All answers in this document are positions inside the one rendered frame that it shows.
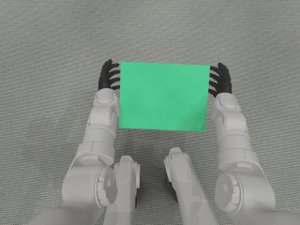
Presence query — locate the robot right forearm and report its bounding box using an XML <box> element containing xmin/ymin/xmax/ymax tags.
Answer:
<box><xmin>210</xmin><ymin>92</ymin><xmax>276</xmax><ymax>198</ymax></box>

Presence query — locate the carton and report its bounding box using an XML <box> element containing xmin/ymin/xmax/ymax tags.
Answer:
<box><xmin>119</xmin><ymin>61</ymin><xmax>210</xmax><ymax>132</ymax></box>

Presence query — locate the robot left forearm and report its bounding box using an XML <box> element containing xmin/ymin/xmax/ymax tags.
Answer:
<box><xmin>62</xmin><ymin>88</ymin><xmax>121</xmax><ymax>200</ymax></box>

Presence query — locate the robot left hand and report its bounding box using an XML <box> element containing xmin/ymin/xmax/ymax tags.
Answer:
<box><xmin>98</xmin><ymin>59</ymin><xmax>121</xmax><ymax>91</ymax></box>

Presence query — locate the right robot shin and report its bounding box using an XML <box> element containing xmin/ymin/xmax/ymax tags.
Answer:
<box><xmin>168</xmin><ymin>147</ymin><xmax>191</xmax><ymax>190</ymax></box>

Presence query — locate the robot right hand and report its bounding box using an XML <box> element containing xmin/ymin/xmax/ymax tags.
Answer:
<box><xmin>208</xmin><ymin>62</ymin><xmax>232</xmax><ymax>98</ymax></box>

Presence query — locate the robot right upper arm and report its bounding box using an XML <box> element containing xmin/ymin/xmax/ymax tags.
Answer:
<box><xmin>214</xmin><ymin>171</ymin><xmax>300</xmax><ymax>225</ymax></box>

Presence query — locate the robot left upper arm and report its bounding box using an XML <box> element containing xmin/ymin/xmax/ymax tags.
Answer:
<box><xmin>27</xmin><ymin>164</ymin><xmax>118</xmax><ymax>225</ymax></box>

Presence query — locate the robot left thigh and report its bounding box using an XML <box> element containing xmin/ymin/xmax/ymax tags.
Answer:
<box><xmin>103</xmin><ymin>160</ymin><xmax>141</xmax><ymax>225</ymax></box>

